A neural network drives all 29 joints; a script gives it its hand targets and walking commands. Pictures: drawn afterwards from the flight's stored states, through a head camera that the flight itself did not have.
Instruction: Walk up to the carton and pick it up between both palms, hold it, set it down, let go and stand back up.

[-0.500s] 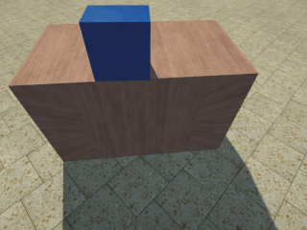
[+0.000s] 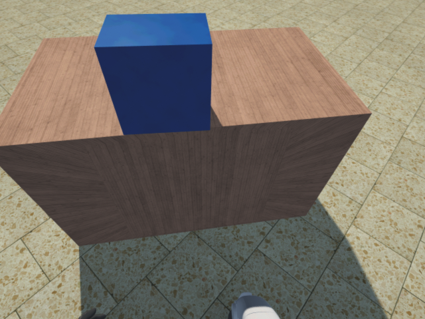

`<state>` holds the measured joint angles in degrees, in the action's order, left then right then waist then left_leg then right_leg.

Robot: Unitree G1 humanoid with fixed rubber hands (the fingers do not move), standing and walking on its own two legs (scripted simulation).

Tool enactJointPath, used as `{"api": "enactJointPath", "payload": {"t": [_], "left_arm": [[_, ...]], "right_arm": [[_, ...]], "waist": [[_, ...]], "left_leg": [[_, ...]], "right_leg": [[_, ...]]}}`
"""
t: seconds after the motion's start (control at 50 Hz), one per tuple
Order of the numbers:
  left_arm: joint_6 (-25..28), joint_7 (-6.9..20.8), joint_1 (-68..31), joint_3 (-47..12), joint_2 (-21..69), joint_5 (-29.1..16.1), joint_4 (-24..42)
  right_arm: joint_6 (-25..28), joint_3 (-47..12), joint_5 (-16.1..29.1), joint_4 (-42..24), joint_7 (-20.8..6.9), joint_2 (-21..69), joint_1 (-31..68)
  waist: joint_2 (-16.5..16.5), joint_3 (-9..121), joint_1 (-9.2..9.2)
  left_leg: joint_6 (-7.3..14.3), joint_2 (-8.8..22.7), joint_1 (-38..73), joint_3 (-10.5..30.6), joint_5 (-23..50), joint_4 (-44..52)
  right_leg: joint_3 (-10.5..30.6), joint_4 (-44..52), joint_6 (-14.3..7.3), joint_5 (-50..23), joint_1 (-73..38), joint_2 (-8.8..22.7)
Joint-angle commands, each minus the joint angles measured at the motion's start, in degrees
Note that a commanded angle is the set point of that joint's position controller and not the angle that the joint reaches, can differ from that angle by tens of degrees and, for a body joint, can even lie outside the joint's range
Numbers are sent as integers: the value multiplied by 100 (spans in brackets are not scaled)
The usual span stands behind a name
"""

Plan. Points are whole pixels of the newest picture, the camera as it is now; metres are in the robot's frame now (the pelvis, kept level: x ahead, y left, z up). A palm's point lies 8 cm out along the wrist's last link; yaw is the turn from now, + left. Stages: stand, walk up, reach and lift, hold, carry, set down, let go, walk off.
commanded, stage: walk up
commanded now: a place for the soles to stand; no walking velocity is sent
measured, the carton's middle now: (162, 76) +0.71 +0.08 +0.07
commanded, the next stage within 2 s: none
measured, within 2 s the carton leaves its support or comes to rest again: neither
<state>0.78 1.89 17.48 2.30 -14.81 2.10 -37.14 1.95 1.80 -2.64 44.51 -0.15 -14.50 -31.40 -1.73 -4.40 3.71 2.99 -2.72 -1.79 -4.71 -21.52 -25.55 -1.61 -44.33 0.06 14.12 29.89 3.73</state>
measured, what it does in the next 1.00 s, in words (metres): walks ahead: right foot, then left foot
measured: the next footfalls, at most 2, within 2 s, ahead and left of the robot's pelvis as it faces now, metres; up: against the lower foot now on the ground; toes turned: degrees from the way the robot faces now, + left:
right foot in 0.08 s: +0.20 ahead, -0.11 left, +0.00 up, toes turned -5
left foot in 0.56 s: +0.33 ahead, +0.20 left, +0.00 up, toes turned +8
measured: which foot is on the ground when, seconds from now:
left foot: down 0.00-0.14, up 0.16-0.54, down 0.56-1.00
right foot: up 0.00-0.06, down 0.08-0.60, up 0.62-1.00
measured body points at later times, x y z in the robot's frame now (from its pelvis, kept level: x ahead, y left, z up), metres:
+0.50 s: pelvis +0.18 +0.03 +0.00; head +0.20 +0.03 +0.45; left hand +0.18 +0.31 -0.12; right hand +0.32 -0.22 -0.11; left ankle +0.29 +0.19 -0.70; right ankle +0.16 -0.11 -0.73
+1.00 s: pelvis +0.31 +0.09 +0.00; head +0.36 +0.11 +0.44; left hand +0.42 +0.36 -0.13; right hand +0.37 -0.17 -0.12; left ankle +0.29 +0.20 -0.73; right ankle +0.42 -0.02 -0.71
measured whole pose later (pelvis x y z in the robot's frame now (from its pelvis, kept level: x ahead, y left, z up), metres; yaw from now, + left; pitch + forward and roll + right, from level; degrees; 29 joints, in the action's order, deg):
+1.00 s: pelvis +0.31 +0.09 +0.00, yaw +5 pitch -3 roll +2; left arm -1.7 0.0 13.2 1.0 -16.0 1.7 -37.6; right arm 1.0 0.6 -1.6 36.7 0.9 -15.1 -23.7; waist -3.6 -9.8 2.4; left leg 1.6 -1.3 -11.2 -3.9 -18.7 -33.2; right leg 0.5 -44.8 0.7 11.4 26.8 2.3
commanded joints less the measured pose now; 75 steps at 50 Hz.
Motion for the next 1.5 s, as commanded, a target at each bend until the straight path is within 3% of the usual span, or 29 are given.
{"api": "enactJointPath", "payload": {"t": [0.0,0.04,0.06,0.08,0.1,0.12,0.22,0.3,0.44,0.5,0.54,0.56,0.58,0.6,0.68,0.84,0.92,0.98,1.0,1.02,1.04,1.06,1.16,1.32,1.34,1.38,1.4,1.42,1.48], "left_arm": [[163,-141,212,203,-410,72,520],[236,-300,1246,342,-740,169,272],[271,-347,1901,453,-1180,270,205],[246,-380,1966,512,-1554,254,296],[148,-456,1641,582,-1560,103,248],[128,-483,1422,460,-1336,20,324],[356,-372,595,200,-756,59,303],[471,-328,413,211,-942,97,240],[427,-239,742,295,-1219,63,78],[301,-219,689,261,-1217,82,108],[228,-179,1264,-16,-500,112,151],[191,-111,1458,-184,-126,133,324],[70,-144,1389,49,-598,28,413],[-37,-175,1006,127,-862,101,392],[-1,-165,670,129,-741,-20,417],[-170,-201,289,-37,-355,-53,303],[-203,-214,-143,-51,-423,-12,248],[-184,-237,72,94,-786,46,196],[-140,-247,148,169,-1065,26,197],[-113,-266,131,278,-1355,69,243],[-165,-271,-37,274,-1338,-85,282],[-228,-316,-310,316,-1398,-262,310],[-313,-331,-544,164,-858,-86,348],[-475,-210,-658,219,-943,-56,282],[-477,-183,-567,176,-837,-130,251],[-482,-146,-560,181,-610,-114,455],[-554,-128,-679,340,-863,79,448],[-594,-87,-442,373,-1017,70,322],[-448,-55,-208,243,-822,-17,39]], "right_arm": [[116,244,84,-474,-26,-1042,90],[124,122,99,-483,-59,-812,-183],[100,19,78,-613,-77,-531,-508],[10,19,66,-734,-82,-523,-886],[-171,174,-6,-659,-41,-993,-668],[-241,238,-87,-749,-54,-1127,-346],[-153,199,27,-795,-194,-573,70],[-174,157,54,-913,-311,-264,534],[-38,306,-19,-1141,-378,-468,1202],[63,446,-61,-1032,-259,-672,606],[150,617,-88,-701,-129,-1183,-399],[184,586,-152,-825,-51,-1477,-402],[83,705,74,-880,29,-1815,-303],[29,661,200,-885,64,-1706,-56],[92,395,67,-1060,89,-1129,340],[179,204,78,-1192,146,-983,847],[-20,238,125,-1327,177,-1166,715],[-139,202,210,-1430,166,-1277,948],[-136,152,226,-1438,132,-1182,794],[-136,79,270,-1516,113,-881,523],[-256,-28,323,-1473,181,-503,115],[-391,-12,271,-1333,279,-619,269],[-434,175,285,-1219,270,-838,1004],[-184,283,243,-1146,175,-610,644],[-166,337,204,-1145,162,-765,543],[-194,557,135,-1317,180,-1563,1304],[-190,629,41,-1271,228,-1755,1721],[-123,512,49,-1302,276,-1353,2177],[41,230,-17,-1308,296,-715,1676]], "waist": [[571,-238,-324],[-88,441,-744],[-859,1100,-1017],[-1271,1164,-866],[-799,1082,-858],[-642,597,-808],[-252,-147,-422],[-453,-263,-344],[-819,-199,-543],[-209,95,-198],[1516,734,160],[2410,705,47],[2169,571,180],[1829,268,155],[980,-459,-130],[880,-17,-420],[1123,483,-185],[678,790,-466],[152,962,-543],[-740,1322,-533],[-1157,1376,-343],[-1281,1357,-497],[-697,535,-556],[-702,1024,-310],[-244,1073,-201],[1381,204,-157],[1416,-273,-178],[1104,-611,-537],[519,-423,-495]], "left_leg": [[684,1258,-1352,879,1986,77],[403,842,-1681,469,2063,-1791],[82,407,-2420,218,845,-3512],[-196,-124,-3275,315,-1410,-4594],[-178,241,-3522,582,-1284,-5187],[-202,374,-3662,734,-974,-5278],[-366,672,-2987,821,239,-4615],[-504,832,-2740,716,703,-3666],[-306,917,-2000,459,952,-1482],[-154,718,-908,258,973,-847],[47,829,212,907,331,-404],[406,1945,496,2905,-27,58],[1029,2529,390,4244,-592,915],[1264,2628,16,4466,-817,1207],[759,2162,-929,2345,2536,695],[727,1652,-994,876,5549,49],[573,1443,-644,794,4839,-584],[371,1487,-1225,916,3741,-1333],[149,1228,-1319,783,2977,-1846],[-122,697,-1804,352,1360,-2948],[-296,155,-2185,342,-1740,-3688],[-321,330,-2044,487,-2043,-3904],[-505,222,-2043,553,-1217,-3907],[-280,125,-543,231,262,-146],[-60,325,-194,662,122,104],[1060,2560,-1907,3502,-2823,1309],[1609,3072,-3094,3898,-3056,1713],[1477,2827,-3158,3433,-2207,1556],[529,1688,-1511,1877,453,747]], "right_leg": [[-438,975,-176,-822,-1611,-352],[-173,1201,-406,-629,-3102,-295],[1518,1499,-918,405,-4000,976],[4101,2357,-1573,1075,-4220,2406],[4679,2879,-2061,2542,-3754,2641],[4479,3113,-1860,2801,-3263,2433],[1110,2743,-1101,-1052,-1838,1285],[576,2902,-1412,-1083,-1180,1338],[301,2709,-1269,366,-1332,1218],[174,1762,-1108,565,-1118,1278],[-560,-862,-602,430,-744,435],[-524,-2071,-256,1928,267,-155],[-276,-2521,-103,2128,781,-395],[-45,-2821,-100,2087,836,-130],[394,-2808,-18,1079,415,145],[273,-915,102,-99,-387,-114],[5,337,51,-470,-949,-263],[243,1574,-221,-1374,-2181,-254],[626,1826,-430,-2363,-2429,-27],[1679,1571,-918,-3787,-2930,916],[2450,1523,-1645,-4310,-2943,1576],[2816,1830,-2184,-3182,-2268,1900],[1619,2111,-1568,-2047,-1240,799],[1654,1915,-783,1042,-1018,471],[1430,1748,-418,1685,-478,309],[207,-769,248,1798,169,-725],[748,-2074,176,1593,-44,-431],[1108,-2308,99,1390,-117,-240],[957,-1350,211,907,386,-384]]}}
